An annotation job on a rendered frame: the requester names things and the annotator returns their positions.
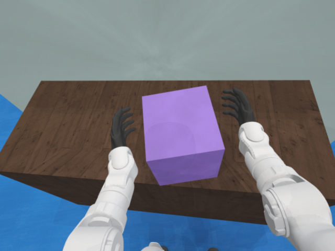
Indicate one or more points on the left robot forearm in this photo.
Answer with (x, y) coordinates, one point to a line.
(115, 196)

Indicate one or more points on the robot right upper arm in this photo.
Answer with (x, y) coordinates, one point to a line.
(299, 213)

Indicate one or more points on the left robot hand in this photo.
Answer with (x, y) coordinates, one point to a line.
(118, 134)

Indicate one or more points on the carton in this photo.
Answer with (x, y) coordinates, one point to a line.
(182, 138)

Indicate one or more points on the robot left shin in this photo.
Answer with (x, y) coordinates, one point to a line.
(155, 244)

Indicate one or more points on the pedestal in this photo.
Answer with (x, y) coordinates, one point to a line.
(61, 143)

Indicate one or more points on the right robot hand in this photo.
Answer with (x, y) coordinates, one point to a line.
(244, 112)

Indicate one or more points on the right robot forearm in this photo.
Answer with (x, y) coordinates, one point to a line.
(264, 164)

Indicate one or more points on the robot left upper arm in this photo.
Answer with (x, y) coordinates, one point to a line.
(95, 238)

